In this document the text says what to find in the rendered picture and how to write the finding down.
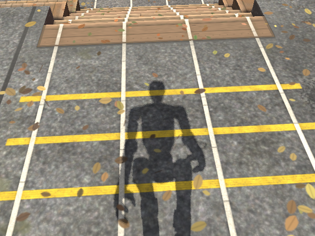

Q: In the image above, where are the stairs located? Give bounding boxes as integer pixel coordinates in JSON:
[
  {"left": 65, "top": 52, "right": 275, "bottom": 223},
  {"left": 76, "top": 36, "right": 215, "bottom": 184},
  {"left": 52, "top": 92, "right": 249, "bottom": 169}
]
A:
[{"left": 53, "top": 3, "right": 253, "bottom": 25}]

